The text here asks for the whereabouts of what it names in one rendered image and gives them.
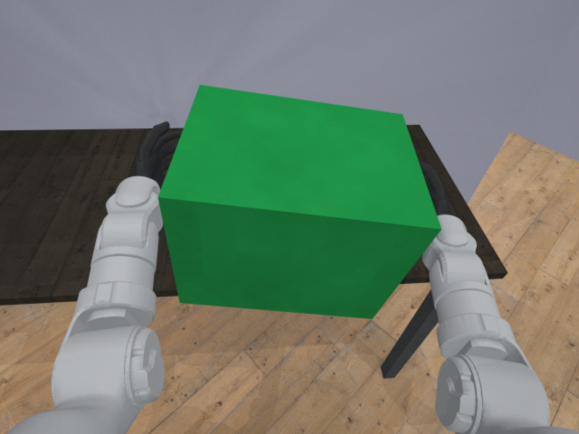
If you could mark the right robot hand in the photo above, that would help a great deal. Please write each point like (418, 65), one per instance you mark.
(436, 189)

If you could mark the right robot forearm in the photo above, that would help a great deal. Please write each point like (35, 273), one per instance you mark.
(469, 320)

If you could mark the left robot hand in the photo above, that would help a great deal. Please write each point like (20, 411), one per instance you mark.
(149, 162)

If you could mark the robot left upper arm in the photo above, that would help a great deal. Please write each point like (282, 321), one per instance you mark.
(102, 380)

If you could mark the table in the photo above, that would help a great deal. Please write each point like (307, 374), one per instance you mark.
(54, 185)

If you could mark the left robot forearm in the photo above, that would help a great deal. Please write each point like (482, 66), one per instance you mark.
(120, 286)

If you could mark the robot right upper arm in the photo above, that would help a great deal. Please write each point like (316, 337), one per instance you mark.
(478, 395)

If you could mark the carton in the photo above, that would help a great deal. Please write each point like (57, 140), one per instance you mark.
(293, 205)

